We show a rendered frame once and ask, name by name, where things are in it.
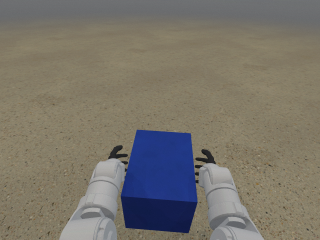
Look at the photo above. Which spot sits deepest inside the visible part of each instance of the robot right forearm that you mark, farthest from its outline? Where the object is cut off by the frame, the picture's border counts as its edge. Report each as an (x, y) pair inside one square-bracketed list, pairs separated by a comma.
[(225, 208)]

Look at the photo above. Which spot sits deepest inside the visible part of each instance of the left robot upper arm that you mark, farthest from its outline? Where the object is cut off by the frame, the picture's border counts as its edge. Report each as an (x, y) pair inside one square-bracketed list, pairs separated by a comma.
[(96, 228)]

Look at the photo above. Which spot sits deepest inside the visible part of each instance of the robot left forearm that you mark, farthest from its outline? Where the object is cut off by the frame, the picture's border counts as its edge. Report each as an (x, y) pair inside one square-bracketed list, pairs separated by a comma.
[(100, 199)]

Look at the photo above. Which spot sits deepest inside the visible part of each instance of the carton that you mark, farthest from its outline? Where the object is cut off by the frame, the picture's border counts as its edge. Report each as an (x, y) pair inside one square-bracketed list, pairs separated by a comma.
[(159, 191)]

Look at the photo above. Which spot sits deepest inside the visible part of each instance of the robot left hand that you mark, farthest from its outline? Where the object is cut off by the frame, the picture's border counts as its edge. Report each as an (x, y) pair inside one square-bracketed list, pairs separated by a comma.
[(114, 155)]

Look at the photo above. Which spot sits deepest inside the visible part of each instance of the robot right hand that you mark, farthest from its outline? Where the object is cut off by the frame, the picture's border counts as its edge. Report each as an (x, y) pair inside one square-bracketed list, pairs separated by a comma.
[(209, 159)]

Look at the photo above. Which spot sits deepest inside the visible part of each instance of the right robot upper arm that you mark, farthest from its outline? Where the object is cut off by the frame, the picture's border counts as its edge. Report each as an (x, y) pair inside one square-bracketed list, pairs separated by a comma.
[(226, 232)]

